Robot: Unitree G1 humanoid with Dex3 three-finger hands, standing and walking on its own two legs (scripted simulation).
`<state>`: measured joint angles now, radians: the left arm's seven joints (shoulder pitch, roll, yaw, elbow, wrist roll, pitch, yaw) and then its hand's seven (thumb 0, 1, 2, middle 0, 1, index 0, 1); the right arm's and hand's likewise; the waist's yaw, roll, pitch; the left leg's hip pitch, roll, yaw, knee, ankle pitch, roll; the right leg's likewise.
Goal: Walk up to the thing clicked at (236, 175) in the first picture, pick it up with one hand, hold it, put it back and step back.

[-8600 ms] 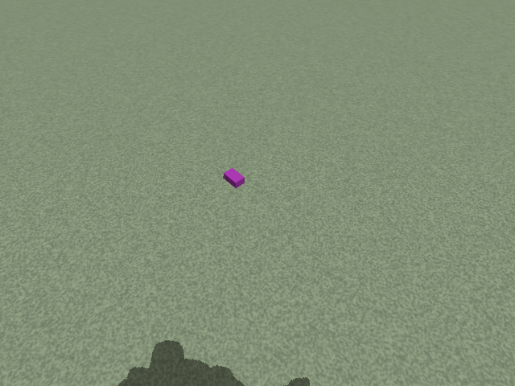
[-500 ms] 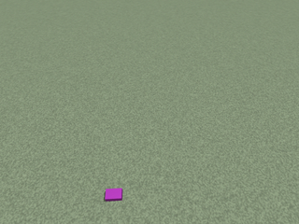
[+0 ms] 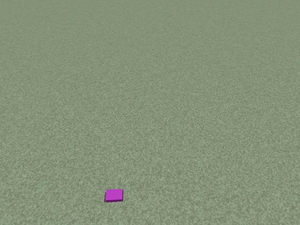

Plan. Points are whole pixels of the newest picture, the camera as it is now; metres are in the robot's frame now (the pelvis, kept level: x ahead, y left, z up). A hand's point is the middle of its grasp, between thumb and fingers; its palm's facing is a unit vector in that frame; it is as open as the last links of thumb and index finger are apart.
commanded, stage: rise first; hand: left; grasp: from above
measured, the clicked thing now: (114, 195) +0.43 +0.25 -0.76
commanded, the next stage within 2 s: none
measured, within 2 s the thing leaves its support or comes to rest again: neither
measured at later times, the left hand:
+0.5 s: hand out of the picture +0.14 +0.26 -0.20, palm faces -0.09 -0.91 -0.40, open 12.4 cm
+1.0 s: hand out of the picture +0.11 +0.27 -0.26, palm faces -0.19 -0.85 -0.49, open 13.8 cm
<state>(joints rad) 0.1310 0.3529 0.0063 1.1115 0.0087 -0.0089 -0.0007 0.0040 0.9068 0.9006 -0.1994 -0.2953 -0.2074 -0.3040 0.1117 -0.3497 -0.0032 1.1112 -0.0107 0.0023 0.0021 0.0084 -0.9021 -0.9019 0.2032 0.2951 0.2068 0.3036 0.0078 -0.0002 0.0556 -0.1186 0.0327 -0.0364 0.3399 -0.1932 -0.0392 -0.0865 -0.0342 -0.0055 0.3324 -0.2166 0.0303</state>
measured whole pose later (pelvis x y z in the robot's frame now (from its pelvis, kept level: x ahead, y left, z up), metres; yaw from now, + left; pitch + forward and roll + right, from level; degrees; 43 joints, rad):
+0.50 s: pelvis -0.02 +0.01 -0.05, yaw -2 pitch +11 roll -1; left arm 0.04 0.32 0.16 0.87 0.17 0.15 -0.01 0.00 -0.20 0.88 -0.18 -0.90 -0.20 -0.90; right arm 0.25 -0.25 -0.05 0.67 0.02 -0.04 0.00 0.01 -0.89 -0.90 0.20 0.29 0.21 0.30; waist -0.03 0.00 -0.06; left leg -0.63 0.04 -0.03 0.84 -0.40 -0.03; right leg -0.61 -0.02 0.03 0.82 -0.41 0.04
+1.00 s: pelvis -0.03 +0.01 -0.12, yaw -1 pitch +20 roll -2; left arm 0.24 0.33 0.15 0.45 0.28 0.20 0.00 0.00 -0.49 0.93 -0.15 -0.97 -0.15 -0.98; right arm 0.17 -0.23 -0.04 0.54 -0.01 -0.15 -0.01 0.01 -0.91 -0.90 0.20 0.30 0.21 0.30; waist -0.02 0.00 -0.14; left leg -1.06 0.04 -0.07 1.26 -0.56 -0.04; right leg -1.01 -0.01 0.01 1.23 -0.57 0.04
